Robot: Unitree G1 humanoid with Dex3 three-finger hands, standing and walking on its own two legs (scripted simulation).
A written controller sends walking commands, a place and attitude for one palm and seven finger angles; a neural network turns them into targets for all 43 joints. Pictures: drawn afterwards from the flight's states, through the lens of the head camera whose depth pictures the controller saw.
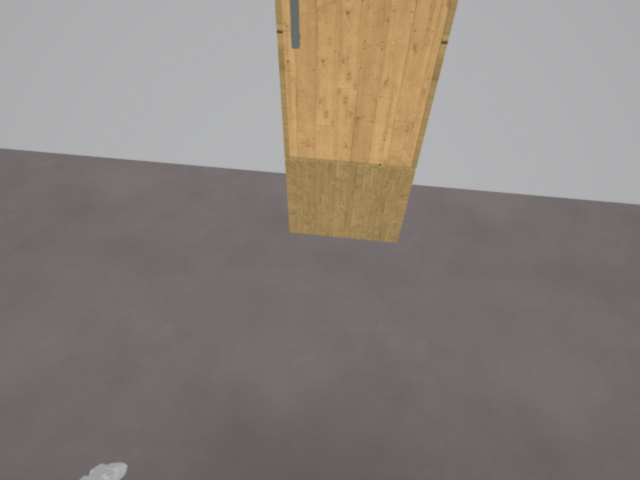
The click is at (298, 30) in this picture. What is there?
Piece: cupboard door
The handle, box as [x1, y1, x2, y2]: [290, 0, 300, 48]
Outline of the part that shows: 290,0 291,45 292,48 298,48 300,38 298,28 298,0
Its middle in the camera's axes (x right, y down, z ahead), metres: -0.07 -0.57 +1.00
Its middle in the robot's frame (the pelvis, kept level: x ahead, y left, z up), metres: +1.14 +0.13 +0.11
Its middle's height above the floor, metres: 0.88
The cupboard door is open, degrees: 0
